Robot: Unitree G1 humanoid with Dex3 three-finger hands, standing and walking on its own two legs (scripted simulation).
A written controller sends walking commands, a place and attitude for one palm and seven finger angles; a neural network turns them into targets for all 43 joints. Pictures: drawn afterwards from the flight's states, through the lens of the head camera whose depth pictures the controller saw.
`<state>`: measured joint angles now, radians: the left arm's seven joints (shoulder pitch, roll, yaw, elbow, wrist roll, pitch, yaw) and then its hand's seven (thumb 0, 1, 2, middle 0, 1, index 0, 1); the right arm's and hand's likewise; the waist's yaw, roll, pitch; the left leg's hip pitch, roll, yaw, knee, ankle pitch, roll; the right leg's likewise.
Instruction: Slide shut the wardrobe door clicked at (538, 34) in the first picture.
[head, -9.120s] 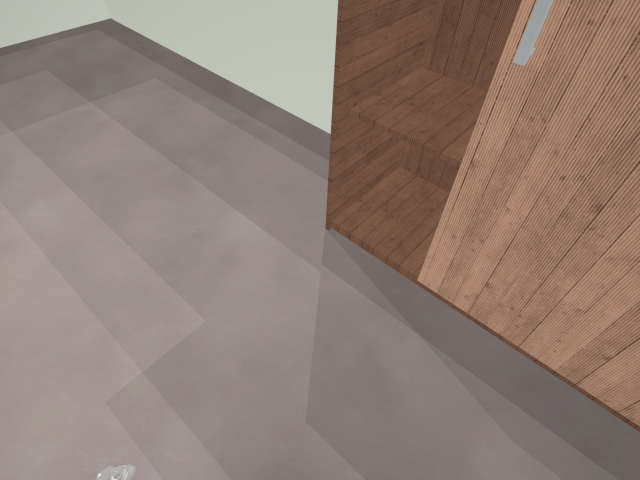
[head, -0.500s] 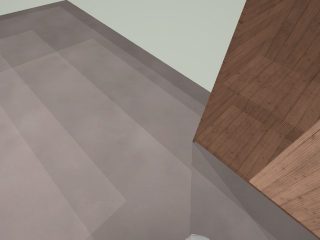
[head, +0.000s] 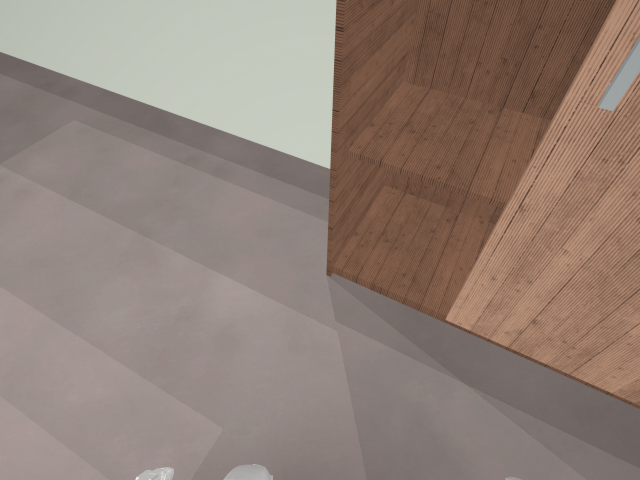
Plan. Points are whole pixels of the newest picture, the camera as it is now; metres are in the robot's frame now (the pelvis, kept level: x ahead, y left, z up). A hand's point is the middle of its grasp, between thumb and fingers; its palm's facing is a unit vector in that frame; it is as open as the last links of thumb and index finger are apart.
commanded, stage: turn to face it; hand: right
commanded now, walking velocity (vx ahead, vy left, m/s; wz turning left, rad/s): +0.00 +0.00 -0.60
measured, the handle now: out of the picture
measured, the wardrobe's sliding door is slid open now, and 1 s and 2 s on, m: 0.44 0.44 0.44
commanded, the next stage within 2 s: take the last steps up to it in 0.54 s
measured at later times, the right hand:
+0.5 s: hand out of the picture -0.03 -0.15 -0.15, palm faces +0.32 +0.91 -0.26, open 7.4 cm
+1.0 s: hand out of the picture -0.05 -0.17 -0.16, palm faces +0.38 +0.90 -0.20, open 7.4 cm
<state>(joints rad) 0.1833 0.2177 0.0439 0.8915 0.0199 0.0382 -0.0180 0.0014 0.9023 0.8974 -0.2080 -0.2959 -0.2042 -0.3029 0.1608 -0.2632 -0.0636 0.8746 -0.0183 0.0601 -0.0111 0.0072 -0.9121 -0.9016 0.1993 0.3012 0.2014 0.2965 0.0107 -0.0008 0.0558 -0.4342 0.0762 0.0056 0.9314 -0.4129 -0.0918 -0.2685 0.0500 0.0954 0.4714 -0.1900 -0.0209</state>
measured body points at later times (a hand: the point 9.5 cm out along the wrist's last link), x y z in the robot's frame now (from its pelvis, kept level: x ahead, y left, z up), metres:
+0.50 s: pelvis -0.02 +0.05 +0.00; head +0.01 +0.06 +0.45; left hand +0.11 +0.28 -0.16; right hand -0.05 -0.20 -0.13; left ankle +0.01 +0.14 -0.74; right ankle -0.08 -0.10 -0.69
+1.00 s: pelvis -0.01 +0.02 +0.00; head -0.02 +0.03 +0.45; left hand +0.10 +0.23 -0.15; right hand -0.07 -0.22 -0.14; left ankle +0.06 +0.13 -0.70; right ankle -0.08 -0.07 -0.74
